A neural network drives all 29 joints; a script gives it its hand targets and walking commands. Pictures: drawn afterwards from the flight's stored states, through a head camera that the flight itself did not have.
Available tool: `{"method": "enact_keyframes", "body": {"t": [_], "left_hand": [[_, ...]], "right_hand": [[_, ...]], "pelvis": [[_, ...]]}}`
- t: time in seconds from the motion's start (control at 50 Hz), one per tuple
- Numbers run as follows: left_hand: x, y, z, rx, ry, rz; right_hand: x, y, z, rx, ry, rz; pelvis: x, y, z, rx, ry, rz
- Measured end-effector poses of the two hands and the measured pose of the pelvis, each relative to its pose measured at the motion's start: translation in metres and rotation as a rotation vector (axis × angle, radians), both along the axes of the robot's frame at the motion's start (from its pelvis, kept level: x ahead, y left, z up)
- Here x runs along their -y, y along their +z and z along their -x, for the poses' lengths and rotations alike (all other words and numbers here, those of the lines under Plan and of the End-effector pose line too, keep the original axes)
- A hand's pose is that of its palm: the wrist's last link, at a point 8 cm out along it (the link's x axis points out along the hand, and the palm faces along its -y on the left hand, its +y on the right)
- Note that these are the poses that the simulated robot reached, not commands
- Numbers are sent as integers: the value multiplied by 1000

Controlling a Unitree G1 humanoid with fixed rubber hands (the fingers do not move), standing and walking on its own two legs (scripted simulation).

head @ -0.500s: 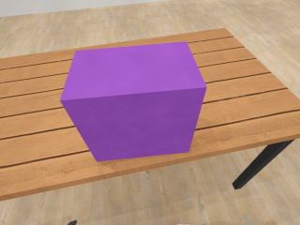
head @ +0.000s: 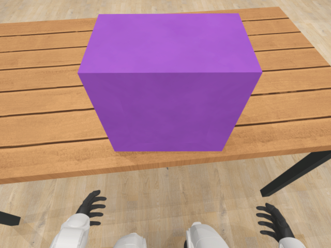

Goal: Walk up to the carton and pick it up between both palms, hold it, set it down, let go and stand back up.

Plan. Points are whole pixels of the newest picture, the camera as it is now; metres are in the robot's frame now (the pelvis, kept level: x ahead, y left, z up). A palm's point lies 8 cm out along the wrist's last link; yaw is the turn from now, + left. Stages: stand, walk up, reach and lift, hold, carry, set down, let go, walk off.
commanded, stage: reach and lift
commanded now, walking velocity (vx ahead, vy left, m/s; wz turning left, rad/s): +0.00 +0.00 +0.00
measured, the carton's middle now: (168, 91) +0.44 -0.01 +0.12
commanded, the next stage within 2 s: none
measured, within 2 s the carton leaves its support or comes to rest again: neither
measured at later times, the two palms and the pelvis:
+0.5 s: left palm (56, 219) +0.19 +0.25 -0.01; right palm (283, 235) +0.14 -0.24 -0.02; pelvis +0.02 +0.00 +0.05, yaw +1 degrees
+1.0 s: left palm (36, 219) +0.19 +0.26 +0.04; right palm (280, 202) +0.19 -0.22 +0.04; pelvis +0.05 +0.01 +0.05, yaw +3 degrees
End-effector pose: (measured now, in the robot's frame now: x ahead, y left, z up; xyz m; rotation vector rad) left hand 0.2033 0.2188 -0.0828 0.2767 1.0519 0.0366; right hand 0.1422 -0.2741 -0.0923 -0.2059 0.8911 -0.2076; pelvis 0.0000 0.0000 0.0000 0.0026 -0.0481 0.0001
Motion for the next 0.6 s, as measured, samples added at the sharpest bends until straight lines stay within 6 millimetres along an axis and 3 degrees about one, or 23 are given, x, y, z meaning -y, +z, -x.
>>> {"method": "enact_keyframes", "body": {"t": [0.1,0.3,0.44,0.6], "left_hand": [[4,20,4,77,12,22],[-22,46,23,136,74,7],[-29,66,15,234,78,28],[-28,82,4,348,80,76]], "right_hand": [[-12,25,-12,78,14,-4],[-32,47,6,93,-10,-45],[-36,62,6,146,-30,-56],[-37,85,-13,237,-35,-61]], "pelvis": [[3,13,-4,20,9,0],[4,34,-15,29,15,-4],[1,43,-22,27,11,-5],[-3,48,-30,27,9,0]]}}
